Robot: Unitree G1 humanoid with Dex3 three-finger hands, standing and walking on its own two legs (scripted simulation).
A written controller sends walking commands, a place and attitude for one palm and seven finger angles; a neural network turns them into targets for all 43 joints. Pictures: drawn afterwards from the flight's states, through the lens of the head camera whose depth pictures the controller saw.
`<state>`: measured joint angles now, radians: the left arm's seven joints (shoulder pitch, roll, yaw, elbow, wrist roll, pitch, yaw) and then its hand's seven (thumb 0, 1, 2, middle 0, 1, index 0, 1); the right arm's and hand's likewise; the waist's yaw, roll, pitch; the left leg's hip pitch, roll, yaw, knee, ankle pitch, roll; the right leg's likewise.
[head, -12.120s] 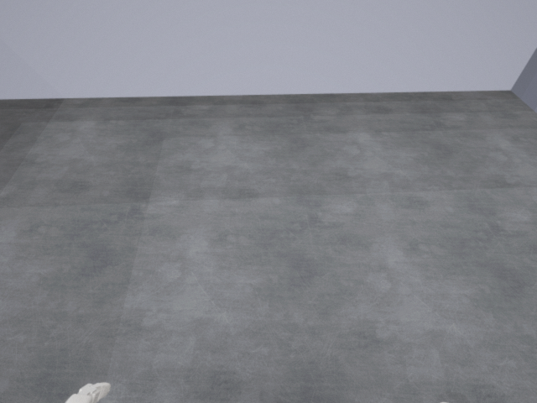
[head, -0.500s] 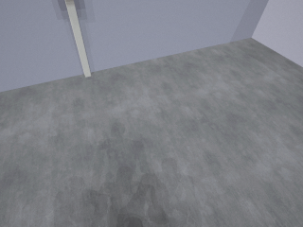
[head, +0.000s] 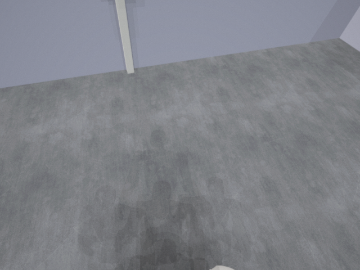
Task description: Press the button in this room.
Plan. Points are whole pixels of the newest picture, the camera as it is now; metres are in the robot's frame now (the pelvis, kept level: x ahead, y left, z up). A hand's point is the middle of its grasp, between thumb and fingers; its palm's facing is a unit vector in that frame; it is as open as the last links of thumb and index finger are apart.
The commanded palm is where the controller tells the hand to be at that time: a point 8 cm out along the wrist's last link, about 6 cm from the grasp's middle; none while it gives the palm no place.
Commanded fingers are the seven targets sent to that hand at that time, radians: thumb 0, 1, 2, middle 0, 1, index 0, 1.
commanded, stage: turn or walk to find it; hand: left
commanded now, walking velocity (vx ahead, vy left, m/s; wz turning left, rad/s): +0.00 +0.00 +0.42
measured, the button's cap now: out of the picture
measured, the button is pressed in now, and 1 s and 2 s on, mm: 0 0 0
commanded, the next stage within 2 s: none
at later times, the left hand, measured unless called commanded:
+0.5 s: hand out of the picture +0.01 +0.13 -0.14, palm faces +0.25 -0.92 -0.29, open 7.4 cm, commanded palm none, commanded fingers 0.00 0.90 0.90 -0.20 -0.30 -0.20 -0.30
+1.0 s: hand out of the picture -0.10 +0.18 -0.17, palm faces +0.48 -0.85 -0.22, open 7.4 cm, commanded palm none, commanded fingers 0.00 0.90 0.90 -0.20 -0.30 -0.20 -0.30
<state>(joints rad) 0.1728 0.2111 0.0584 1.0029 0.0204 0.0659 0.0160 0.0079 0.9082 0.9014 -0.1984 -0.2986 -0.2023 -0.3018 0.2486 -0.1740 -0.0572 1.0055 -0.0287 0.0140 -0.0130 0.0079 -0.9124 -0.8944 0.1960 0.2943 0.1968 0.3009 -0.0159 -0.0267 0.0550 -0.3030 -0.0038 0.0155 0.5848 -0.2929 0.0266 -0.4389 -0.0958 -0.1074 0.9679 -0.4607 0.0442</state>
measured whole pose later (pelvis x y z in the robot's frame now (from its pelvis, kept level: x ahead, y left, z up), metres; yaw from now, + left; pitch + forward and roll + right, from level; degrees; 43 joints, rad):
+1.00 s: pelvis -0.04 -0.03 +0.01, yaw +26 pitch -1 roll -1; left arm 0.22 0.25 0.05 0.99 0.02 0.06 0.01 0.01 0.91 0.90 -0.20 -0.30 -0.20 -0.30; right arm 0.11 -0.18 -0.03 0.96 -0.02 0.02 -0.01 0.01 -0.91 -0.89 0.20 0.29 0.20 0.30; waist 0.04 -0.03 0.07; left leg -0.20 -0.01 0.03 0.47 -0.25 0.05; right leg -0.45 -0.11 -0.05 1.09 -0.42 0.08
